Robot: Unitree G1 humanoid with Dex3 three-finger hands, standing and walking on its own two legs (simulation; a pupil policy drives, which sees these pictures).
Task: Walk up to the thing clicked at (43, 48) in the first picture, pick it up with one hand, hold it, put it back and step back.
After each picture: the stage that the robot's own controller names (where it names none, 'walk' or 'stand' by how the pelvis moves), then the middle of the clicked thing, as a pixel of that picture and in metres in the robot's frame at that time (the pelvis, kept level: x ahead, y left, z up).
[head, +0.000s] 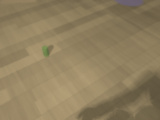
stand; (45, 51) +1.30 +0.37 -0.72
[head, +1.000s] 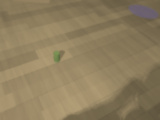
walk; (56, 56) +1.20 +0.17 -0.70
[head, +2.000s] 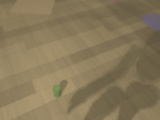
walk; (57, 91) +0.74 +0.17 -0.71
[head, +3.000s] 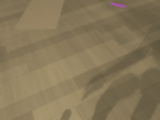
walk; out of the picture +0.45 +0.24 -0.70
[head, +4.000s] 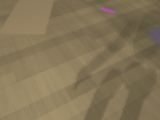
stand; out of the picture +0.33 +0.22 -0.72
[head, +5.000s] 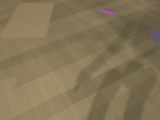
stand; out of the picture +0.31 +0.21 -0.72
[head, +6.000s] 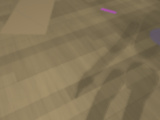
stand; out of the picture +0.34 +0.22 -0.73
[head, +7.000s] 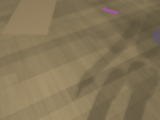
stand; out of the picture +0.32 +0.22 -0.73
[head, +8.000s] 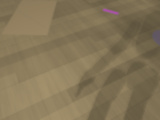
go down; out of the picture +0.32 +0.22 -0.73
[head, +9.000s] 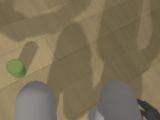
go down; (17, 69) +0.41 +0.25 -0.32
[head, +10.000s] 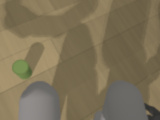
approach; (23, 70) +0.40 +0.25 -0.30
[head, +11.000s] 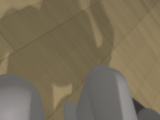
close in; out of the picture +0.39 +0.29 -0.22
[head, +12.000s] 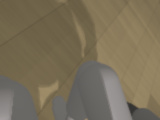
close; out of the picture +0.38 +0.30 -0.22
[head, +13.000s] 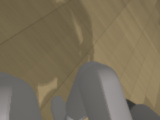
lift; out of the picture +0.36 +0.29 -0.22
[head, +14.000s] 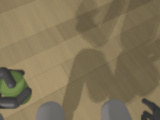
lift; (16, 89) +0.31 +0.21 -0.02
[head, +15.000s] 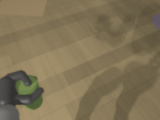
hold; (30, 93) +0.33 +0.18 -0.01
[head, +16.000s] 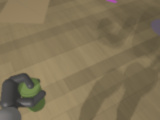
hold; (33, 95) +0.32 +0.17 -0.01
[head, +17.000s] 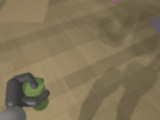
hold; (36, 94) +0.32 +0.16 -0.01
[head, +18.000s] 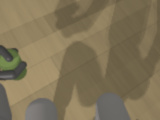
crouch; (13, 65) +0.41 +0.22 -0.08
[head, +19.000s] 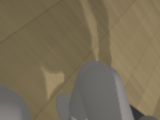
lower; out of the picture +0.40 +0.29 -0.22
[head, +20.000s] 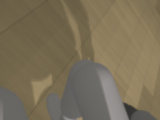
lower; out of the picture +0.41 +0.31 -0.22
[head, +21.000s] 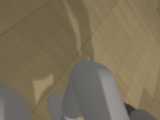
lower; out of the picture +0.41 +0.31 -0.22
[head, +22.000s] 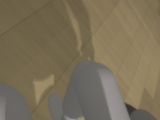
lower; out of the picture +0.40 +0.31 -0.22
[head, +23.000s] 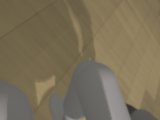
loosen; out of the picture +0.40 +0.30 -0.22
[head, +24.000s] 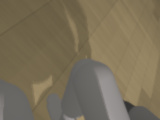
withdraw; out of the picture +0.39 +0.29 -0.22
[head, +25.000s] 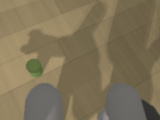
walk; (35, 68) +0.43 +0.22 -0.34
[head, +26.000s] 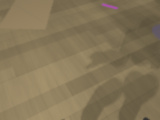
stand; out of the picture +0.35 +0.18 -0.66
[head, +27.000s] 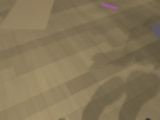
stand; out of the picture +0.37 +0.20 -0.67
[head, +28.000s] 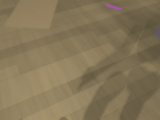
stand; out of the picture +0.36 +0.19 -0.70
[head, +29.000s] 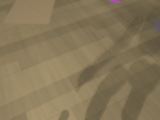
walk; out of the picture +0.39 +0.19 -0.71
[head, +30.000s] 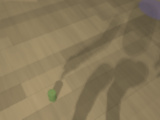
walk; (52, 95) +0.57 +0.18 -0.71
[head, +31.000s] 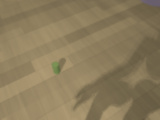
walk; (56, 68) +0.90 +0.27 -0.70
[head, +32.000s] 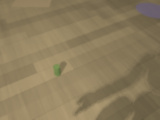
stand; (57, 70) +0.98 +0.22 -0.71
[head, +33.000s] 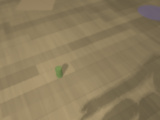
stand; (59, 72) +0.99 +0.22 -0.73
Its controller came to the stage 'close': yes
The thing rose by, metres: 0.70
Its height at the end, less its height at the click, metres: +0.00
